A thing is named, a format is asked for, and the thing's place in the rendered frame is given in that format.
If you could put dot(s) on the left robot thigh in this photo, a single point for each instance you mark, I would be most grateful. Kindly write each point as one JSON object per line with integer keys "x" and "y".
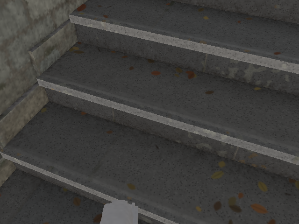
{"x": 120, "y": 212}

